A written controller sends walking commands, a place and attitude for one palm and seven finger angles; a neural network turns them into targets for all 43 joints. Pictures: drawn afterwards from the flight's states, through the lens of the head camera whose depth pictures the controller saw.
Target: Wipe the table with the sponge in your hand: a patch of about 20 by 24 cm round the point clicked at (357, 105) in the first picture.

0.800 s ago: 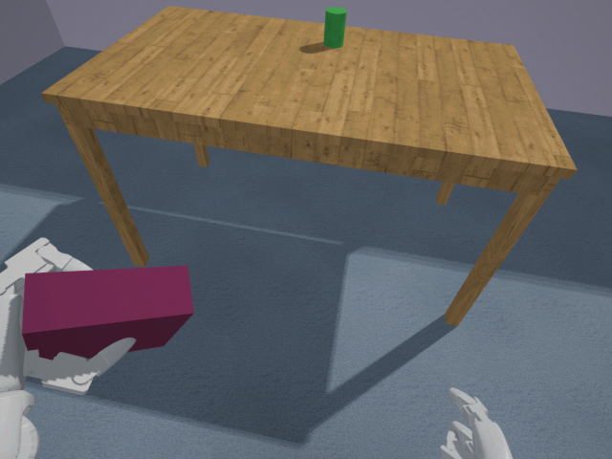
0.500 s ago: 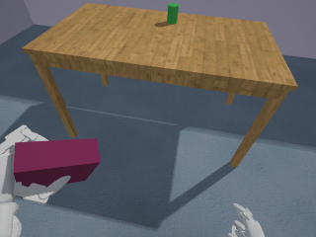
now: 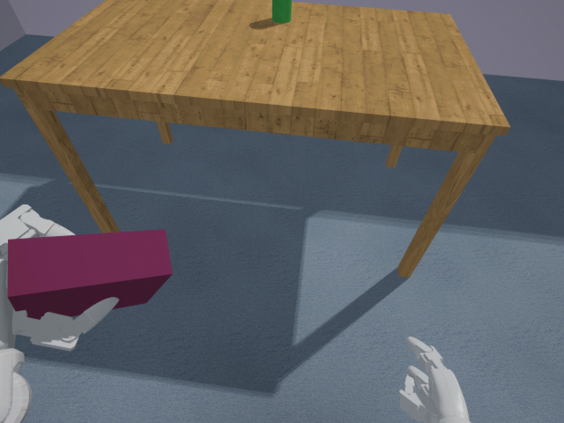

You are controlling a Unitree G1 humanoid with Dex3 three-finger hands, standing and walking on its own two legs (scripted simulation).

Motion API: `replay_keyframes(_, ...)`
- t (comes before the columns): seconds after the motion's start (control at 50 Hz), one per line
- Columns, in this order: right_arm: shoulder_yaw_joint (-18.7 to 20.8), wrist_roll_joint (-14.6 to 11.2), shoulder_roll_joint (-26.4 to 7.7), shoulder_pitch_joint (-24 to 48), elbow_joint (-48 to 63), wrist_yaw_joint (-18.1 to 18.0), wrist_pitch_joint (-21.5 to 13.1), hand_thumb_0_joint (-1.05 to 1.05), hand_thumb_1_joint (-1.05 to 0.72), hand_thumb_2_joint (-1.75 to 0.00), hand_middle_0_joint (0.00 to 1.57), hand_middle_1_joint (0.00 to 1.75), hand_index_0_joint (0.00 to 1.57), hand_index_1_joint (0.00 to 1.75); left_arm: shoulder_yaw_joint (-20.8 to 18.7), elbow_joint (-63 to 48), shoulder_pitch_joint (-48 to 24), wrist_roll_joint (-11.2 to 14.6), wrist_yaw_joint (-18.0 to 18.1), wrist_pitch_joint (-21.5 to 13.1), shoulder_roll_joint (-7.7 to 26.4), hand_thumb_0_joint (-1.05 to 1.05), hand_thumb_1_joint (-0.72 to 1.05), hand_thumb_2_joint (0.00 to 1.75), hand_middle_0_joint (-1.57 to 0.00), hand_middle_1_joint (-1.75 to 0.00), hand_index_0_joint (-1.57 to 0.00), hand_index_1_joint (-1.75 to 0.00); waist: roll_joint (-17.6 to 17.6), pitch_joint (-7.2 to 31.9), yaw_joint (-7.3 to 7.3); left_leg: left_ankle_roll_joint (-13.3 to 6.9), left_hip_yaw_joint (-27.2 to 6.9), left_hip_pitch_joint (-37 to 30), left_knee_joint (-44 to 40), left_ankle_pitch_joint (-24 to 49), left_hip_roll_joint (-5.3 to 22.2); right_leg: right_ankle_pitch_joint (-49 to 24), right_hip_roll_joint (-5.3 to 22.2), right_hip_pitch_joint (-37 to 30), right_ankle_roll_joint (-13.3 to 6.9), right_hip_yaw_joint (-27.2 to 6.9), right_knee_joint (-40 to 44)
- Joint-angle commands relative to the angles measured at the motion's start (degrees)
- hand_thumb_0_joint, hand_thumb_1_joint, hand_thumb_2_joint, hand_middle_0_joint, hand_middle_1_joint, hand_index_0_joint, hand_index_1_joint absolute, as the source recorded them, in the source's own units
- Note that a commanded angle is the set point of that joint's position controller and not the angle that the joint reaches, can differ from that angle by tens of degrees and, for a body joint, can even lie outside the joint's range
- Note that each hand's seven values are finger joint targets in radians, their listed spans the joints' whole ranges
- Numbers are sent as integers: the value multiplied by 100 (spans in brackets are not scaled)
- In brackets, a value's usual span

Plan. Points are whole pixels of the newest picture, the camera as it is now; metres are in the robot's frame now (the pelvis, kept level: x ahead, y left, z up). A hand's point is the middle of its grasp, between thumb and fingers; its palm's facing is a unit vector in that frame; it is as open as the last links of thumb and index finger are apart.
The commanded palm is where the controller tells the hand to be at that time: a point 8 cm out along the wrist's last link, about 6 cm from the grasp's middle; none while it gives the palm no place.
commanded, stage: turn to face it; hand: left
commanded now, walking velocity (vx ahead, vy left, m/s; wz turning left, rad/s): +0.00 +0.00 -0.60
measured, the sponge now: (115, 275) +0.23 +0.21 +0.15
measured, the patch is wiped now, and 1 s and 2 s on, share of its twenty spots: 0.00 0.00 0.00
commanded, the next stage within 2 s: take the last steps up to it in 0.66 s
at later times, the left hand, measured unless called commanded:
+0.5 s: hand (153, 262) +0.24 +0.16 +0.17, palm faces +0.19 -0.88 -0.44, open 9.4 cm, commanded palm +0.20 +0.21 +0.19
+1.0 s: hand (224, 276) +0.22 +0.09 +0.18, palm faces +0.02 -0.90 -0.44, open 9.4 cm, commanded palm +0.20 +0.14 +0.19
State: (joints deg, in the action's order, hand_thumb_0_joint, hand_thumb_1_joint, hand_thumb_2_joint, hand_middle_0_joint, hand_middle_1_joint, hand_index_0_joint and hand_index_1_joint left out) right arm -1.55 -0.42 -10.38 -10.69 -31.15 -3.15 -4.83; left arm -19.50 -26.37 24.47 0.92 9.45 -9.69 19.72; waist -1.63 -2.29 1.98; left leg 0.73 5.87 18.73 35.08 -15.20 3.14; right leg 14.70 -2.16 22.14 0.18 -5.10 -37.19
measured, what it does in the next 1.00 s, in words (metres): steps on the spot, turning right: left foot, then right foot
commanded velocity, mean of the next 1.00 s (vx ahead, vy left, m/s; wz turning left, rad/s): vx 0.08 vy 0.04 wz -0.30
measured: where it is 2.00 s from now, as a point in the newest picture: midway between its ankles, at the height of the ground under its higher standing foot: outside the picture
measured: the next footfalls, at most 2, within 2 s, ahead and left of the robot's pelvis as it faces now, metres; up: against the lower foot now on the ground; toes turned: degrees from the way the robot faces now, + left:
left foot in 0.34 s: +0.02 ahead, +0.12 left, +0.00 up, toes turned -6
right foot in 0.60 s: -0.01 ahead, -0.16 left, +0.00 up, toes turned -23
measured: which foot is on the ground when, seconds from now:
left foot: down 0.00-0.10, up 0.12-0.32, down 0.34-0.62, up 0.64-0.90, down 0.92-1.00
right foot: down 0.00-0.38, up 0.40-0.58, down 0.60-1.00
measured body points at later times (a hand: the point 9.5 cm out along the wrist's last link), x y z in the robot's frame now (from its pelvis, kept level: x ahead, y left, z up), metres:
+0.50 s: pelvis -0.03 -0.02 +0.01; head -0.01 -0.03 +0.46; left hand +0.22 +0.21 +0.19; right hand +0.08 -0.29 -0.08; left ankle -0.02 +0.12 -0.72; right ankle -0.02 -0.12 -0.68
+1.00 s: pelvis -0.06 -0.05 +0.01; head -0.07 -0.04 +0.46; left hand +0.22 +0.14 +0.20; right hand -0.06 -0.34 -0.07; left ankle -0.01 +0.05 -0.72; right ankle -0.06 -0.14 -0.71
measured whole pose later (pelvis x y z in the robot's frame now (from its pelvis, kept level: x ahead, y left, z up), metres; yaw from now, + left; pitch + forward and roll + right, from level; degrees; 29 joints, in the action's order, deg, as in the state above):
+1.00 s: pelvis -0.06 -0.05 +0.01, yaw -24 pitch -1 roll +0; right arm 0.8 0.3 -14.4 -16.4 -35.0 -4.2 -2.3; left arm -20.6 -27.6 30.3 0.0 9.2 -12.5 22.6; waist -1.6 1.1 -2.0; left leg -1.7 5.1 13.9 30.2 -15.4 1.3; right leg 21.6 -2.8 19.9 -2.0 1.5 -36.9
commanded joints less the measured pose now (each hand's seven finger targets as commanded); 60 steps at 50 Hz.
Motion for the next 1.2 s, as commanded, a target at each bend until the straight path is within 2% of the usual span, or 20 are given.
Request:
replay_keyframes(0.0, 367, 18, -785, 327, 819, 66, -232, 0, -90, -90, 20, 30, 20, 30, -532, -1613, -457, 66, 32, -442, 786, 0, 10, 130, -120, -160, -120, -160, 1122, 790, -46, -386, -693, 70, -845, 562, 1406, 455, 151, -440, 61, 290, -235)
replay_keyframes(0.04, 381, -1, -799, 307, 861, 118, -173, 0, -90, -90, 20, 30, 20, 30, -585, -1530, -525, 58, 16, -422, 855, 0, 10, 130, -120, -160, -120, -160, 478, 683, -60, -93, -208, 296, -53, -178, 911, -396, 434, -424, -153, -330, 341)
replay_keyframes(0.08, 427, 4, -699, 244, 940, 124, -63, 0, -90, -90, 20, 30, 20, 30, -759, -1461, -505, 91, 60, -373, 1096, 0, 10, 130, -120, -160, -120, -160, -1065, 653, -102, 256, 31, 336, 1399, -1654, -97, -111, 1485, 321, -712, -2549, 1751)
replay_keyframes(0.1, 373, 62, -631, 359, 921, 158, 1, 0, -90, -90, 20, 30, 20, 30, -736, -1477, -432, 95, 77, -334, 1105, 0, 10, 130, -120, -160, -120, -160, -1063, 574, -28, 274, -347, 667, 2128, -1800, -169, -44, 1788, 136, -1024, -3147, 2141)
replay_keyframes(0.18, 232, 101, -559, 464, 873, 182, 250, 0, -90, -90, 20, 30, 20, 30, -952, -1553, 34, 132, 75, -407, 1158, 0, 10, 130, -120, -160, -120, -160, -642, 1416, -57, 310, -668, 581, 1503, -1344, -173, -1603, 1311, -1130, -1012, -2051, 1411)
replay_keyframes(0.28, 271, 81, -656, 391, 888, 194, 391, 0, -90, -90, 20, 30, 20, 30, -835, -1564, -29, 128, -19, -416, 1099, 0, 10, 130, -120, -160, -120, -160, -529, 1340, -103, 125, -286, -738, -788, -663, -150, -976, 909, -583, -617, -1947, 1427)
replay_keyframes(0.34, 435, 26, -945, 407, 1021, 115, 314, 0, -90, -90, 20, 30, 20, 30, -879, -1774, -261, 120, -84, -487, 1167, 0, 10, 130, -120, -160, -120, -160, 979, 1032, -66, -497, -1267, -1754, -1549, 524, 1368, 164, -101, 827, 31, -852, 19)
replay_keyframes(0.38, 405, 38, -733, 438, 1008, 119, 203, 0, -90, -90, 20, 30, 20, 30, -888, -1864, -229, 35, -60, -467, 1161, 0, 10, 130, -120, -160, -120, -160, 1976, 882, -8, -1072, -1878, -681, -1906, 487, 2317, 1269, -6, 914, 219, 86, -2602)
replay_keyframes(0.44, 463, -44, -888, 228, 842, 214, 78, 0, -90, -90, 20, 30, 20, 30, -388, -1540, -82, 13, -124, -382, 707, 0, 10, 130, -120, -160, -120, -160, 1328, 288, -73, -716, -370, -547, -1398, 1686, 1869, 1081, 258, 783, 289, 614, -1900)
replay_keyframes(0.56, 444, -18, -950, 40, 761, 239, -250, 0, -90, -90, 20, 30, 20, 30, -563, -1528, -726, -47, -74, -489, 1010, 0, 10, 130, -120, -160, -120, -160, 1298, 708, -169, -98, 160, -627, 354, 2384, 1317, -560, 115, -1187, 156, 1218, 1064)
replay_keyframes(0.6, 347, -11, -666, 282, 920, 230, -207, 0, -90, -90, 20, 30, 20, 30, -967, -1379, -454, -54, 1, -566, 1408, 0, 10, 130, -120, -160, -120, -160, -644, 891, -147, 288, 296, 1077, 2129, -1347, 256, -4432, 1806, -2054, -786, -1236, 1128)
replay_keyframes(0.62, 471, -46, -763, 248, 856, 200, -143, 0, -90, -90, 20, 30, 20, 30, -1118, -1268, -24, 70, 35, -492, 1516, 0, 10, 130, -120, -160, -120, -160, -1199, 1294, -82, 303, -350, 1216, 3010, -2009, 132, -4314, 2190, -1982, -982, -1989, 1360)
replay_keyframes(0.7, 248, 35, -515, 389, 780, 180, 168, 0, -90, -90, 20, 30, 20, 30, -1315, -1816, 791, 146, 29, -601, 1413, 0, 10, 130, -120, -160, -120, -160, -253, 1416, -221, 302, -631, 1074, 2739, -1203, 178, -2838, 1700, -1714, -982, -963, 1309)
replay_keyframes(0.88, 370, 70, -785, 164, 564, -64, 2, 0, -90, -90, 20, 30, 20, 30, -851, -1348, 457, 30, 139, -543, 1168, 0, 10, 130, -120, -160, -120, -160, 20, 966, -311, -195, -191, -963, -1087, -683, -55, 1797, 1305, -435, -663, -899, 1911)
replay_keyframes(0.94, 352, 114, -934, 218, 488, -130, -70, 0, -90, -90, 20, 30, 20, 30, -780, -1265, 46, -73, 112, -684, 1094, 0, 10, 130, -120, -160, -120, -160, 1911, 307, -269, -1039, -2448, -497, -2527, -2567, 1459, 1558, 95, 310, -103, 535, -229)
replay_keyframes(0.96, 345, 113, -854, 275, 487, -124, -130, 0, -90, -90, 20, 30, 20, 30, -708, -1077, -86, -154, 80, -631, 1106, 0, 10, 130, -120, -160, -120, -160, 1816, -59, -323, -1253, -2758, 376, -2782, -3013, 1686, 1328, 117, 110, -18, 741, -1228)
replay_keyframes(1.1, 405, 119, -885, 161, 298, -96, -389, 0, -90, -90, 20, 30, 20, 30, -272, -1276, -606, -176, 2, -609, 833, 0, 10, 130, -120, -160, -120, -160, 1418, 218, -242, -756, -1180, 227, -1525, -965, 817, 882, 291, -1195, 6, 1396, 927)
replay_keyframes(1.12, 411, 128, -882, 135, 245, -95, -372, 0, -90, -90, 20, 30, 20, 30, -410, -1068, -568, -197, 11, -608, 982, 0, 10, 130, -120, -160, -120, -160, 1015, 309, -226, -637, -973, 611, -1005, -731, 710, 652, 544, -1743, -130, 1026, 1326)
replay_keyframes(1.16, 416, 100, -698, 191, 293, -72, -335, 0, -90, -90, 20, 30, 20, 30, -720, -947, -766, -143, 53, -668, 1377, 0, 10, 130, -120, -160, -120, -160, -1278, 409, -207, -161, -10, 2118, 1540, -1181, -218, 448, 2479, -2539, -1053, -2020, 2232)
replay_keyframes(1.18, 532, 92, -905, 225, 223, -9, -340, 0, -90, -90, 20, 30, 20, 30, -666, -807, -878, -122, 63, -667, 1277, 0, 10, 130, -120, -160, -120, -160, -1137, 492, -221, -71, -536, 2228, 2597, -1266, -100, 926, 2839, -2216, -1246, -2475, 2457)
